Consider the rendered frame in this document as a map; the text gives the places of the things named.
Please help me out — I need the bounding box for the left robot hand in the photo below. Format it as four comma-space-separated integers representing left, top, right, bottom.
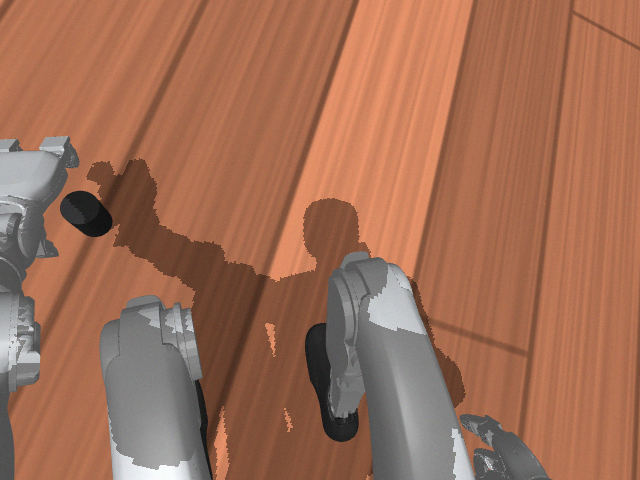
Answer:
0, 136, 80, 258

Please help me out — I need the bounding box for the left robot foot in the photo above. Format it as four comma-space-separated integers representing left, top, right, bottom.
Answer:
195, 380, 213, 480

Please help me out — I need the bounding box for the right robot hand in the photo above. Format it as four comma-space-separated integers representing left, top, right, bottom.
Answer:
459, 414, 549, 480

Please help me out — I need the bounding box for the left robot arm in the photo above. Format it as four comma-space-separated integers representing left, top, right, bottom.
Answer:
0, 196, 44, 480

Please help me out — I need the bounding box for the can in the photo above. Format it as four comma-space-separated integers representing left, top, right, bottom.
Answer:
60, 191, 113, 237

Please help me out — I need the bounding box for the right robot foot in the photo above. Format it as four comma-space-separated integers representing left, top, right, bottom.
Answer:
305, 323, 359, 442

